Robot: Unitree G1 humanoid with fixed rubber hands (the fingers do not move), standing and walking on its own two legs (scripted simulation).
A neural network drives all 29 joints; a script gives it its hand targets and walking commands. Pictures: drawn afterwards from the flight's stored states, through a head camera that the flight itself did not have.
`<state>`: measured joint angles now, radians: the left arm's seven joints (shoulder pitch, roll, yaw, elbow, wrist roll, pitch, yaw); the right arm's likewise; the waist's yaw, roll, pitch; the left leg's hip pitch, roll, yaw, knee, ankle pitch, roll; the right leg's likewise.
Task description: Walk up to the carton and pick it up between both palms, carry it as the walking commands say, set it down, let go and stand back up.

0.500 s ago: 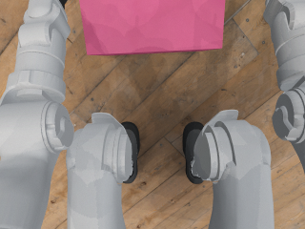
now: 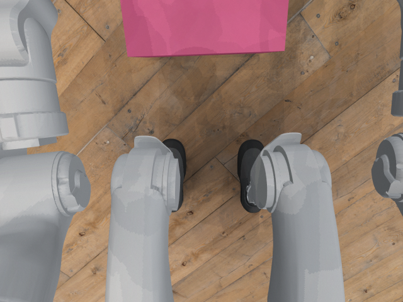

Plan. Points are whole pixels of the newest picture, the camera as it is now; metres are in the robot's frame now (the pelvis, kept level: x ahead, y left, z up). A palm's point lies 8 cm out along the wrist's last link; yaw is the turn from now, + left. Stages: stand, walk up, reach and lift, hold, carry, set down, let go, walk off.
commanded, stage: set down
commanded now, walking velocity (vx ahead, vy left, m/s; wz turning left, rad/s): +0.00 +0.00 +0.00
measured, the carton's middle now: out of the picture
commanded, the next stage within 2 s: let go in 0.82 s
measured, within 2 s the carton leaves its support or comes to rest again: neither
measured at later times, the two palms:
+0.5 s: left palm out of the picture +0.56 +0.22 +0.00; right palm out of the picture +0.59 -0.20 +0.01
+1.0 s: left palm out of the picture +0.54 +0.25 +0.08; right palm out of the picture +0.56 -0.20 +0.07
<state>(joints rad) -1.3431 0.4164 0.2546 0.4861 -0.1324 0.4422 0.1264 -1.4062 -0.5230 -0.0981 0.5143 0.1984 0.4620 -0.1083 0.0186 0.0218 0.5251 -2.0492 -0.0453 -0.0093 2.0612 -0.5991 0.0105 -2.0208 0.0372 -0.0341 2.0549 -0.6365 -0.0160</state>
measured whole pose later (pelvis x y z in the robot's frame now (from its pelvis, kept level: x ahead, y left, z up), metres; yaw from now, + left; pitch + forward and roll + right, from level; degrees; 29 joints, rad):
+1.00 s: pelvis +0.00 +0.00 +0.21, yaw +1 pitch +31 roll -1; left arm -1.30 0.47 0.25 0.52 -0.14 0.49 0.03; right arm -1.32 -0.54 -0.10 0.60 0.22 0.47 -0.02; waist 0.02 0.02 0.52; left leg -1.41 -0.05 -0.05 1.21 -0.34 0.00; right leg -1.39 0.03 -0.02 1.21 -0.36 -0.02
